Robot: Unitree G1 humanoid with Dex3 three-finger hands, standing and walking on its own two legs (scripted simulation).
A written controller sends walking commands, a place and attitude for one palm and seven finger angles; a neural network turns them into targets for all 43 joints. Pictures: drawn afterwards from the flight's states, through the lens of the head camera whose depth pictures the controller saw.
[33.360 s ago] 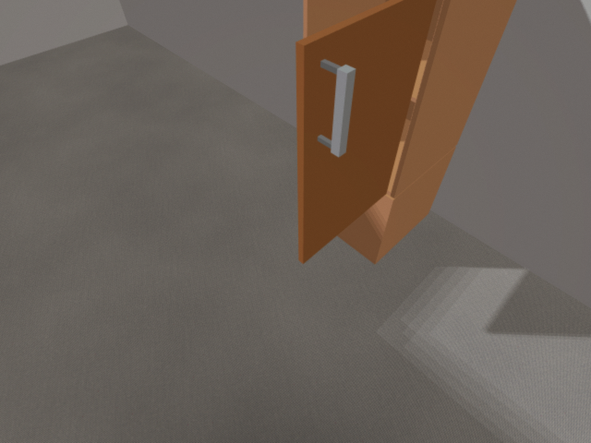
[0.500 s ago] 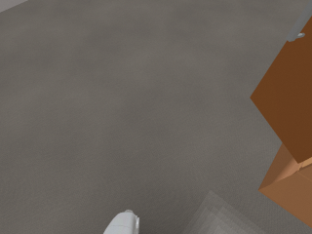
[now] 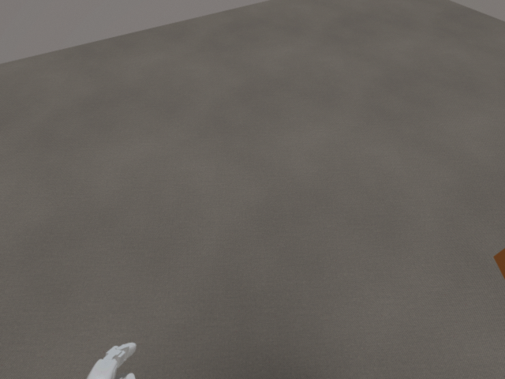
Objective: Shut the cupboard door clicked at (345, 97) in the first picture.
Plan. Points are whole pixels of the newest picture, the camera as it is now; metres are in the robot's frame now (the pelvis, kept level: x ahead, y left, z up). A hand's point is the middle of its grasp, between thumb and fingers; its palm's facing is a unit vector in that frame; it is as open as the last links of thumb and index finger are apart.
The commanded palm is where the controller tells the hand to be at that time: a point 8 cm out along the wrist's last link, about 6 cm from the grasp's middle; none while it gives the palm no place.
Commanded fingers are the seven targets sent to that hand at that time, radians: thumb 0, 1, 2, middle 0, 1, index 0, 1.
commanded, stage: walk to a spot facing it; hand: left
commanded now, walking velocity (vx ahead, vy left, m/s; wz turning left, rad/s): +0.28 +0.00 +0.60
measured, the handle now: out of the picture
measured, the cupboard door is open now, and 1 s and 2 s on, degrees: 57 57 57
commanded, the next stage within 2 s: turn to face it in 0.54 s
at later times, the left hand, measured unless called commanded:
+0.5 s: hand out of the picture +0.12 +0.27 -0.18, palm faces +0.35 -0.92 -0.20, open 7.4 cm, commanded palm none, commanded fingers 0.00 0.90 0.90 -0.20 -0.30 -0.20 -0.30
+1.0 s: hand (133, 263) +0.36 +0.28 -0.15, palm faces +0.35 -0.92 -0.21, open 7.2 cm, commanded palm none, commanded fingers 0.00 0.90 0.90 -0.20 -0.30 -0.20 -0.30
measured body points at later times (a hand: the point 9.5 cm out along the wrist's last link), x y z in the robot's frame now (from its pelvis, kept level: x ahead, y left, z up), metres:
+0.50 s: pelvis +0.16 +0.07 +0.00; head +0.21 +0.11 +0.44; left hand +0.10 +0.32 -0.16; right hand +0.35 -0.14 -0.13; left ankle +0.19 +0.15 -0.72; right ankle +0.15 -0.10 -0.64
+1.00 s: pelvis +0.35 +0.09 +0.01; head +0.39 +0.10 +0.46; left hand +0.34 +0.33 -0.13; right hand +0.45 -0.12 -0.14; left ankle +0.26 +0.18 -0.66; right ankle +0.42 +0.00 -0.72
